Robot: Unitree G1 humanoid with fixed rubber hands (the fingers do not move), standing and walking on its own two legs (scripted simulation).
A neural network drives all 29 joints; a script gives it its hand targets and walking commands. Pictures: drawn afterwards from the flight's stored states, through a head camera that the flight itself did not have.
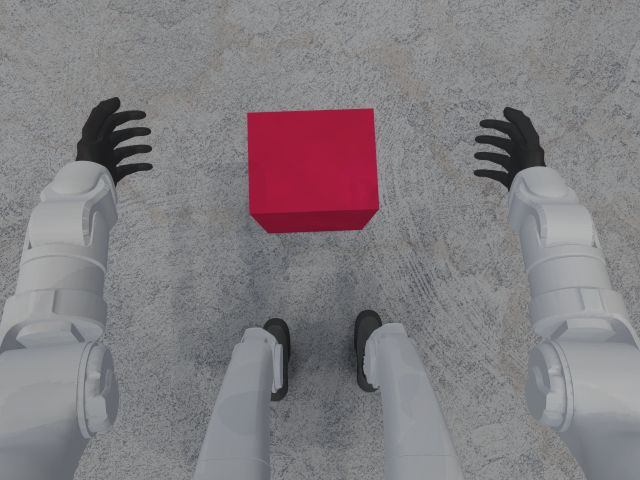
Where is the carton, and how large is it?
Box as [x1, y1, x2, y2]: [247, 108, 378, 232]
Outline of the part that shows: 373,108 247,113 249,213 267,232 361,229 378,209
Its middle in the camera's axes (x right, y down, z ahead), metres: -0.02 -0.15 +0.90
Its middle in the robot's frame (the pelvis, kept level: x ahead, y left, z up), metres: +0.57 +0.01 -0.53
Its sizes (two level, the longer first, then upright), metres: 0.253 0.205 0.292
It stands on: the floor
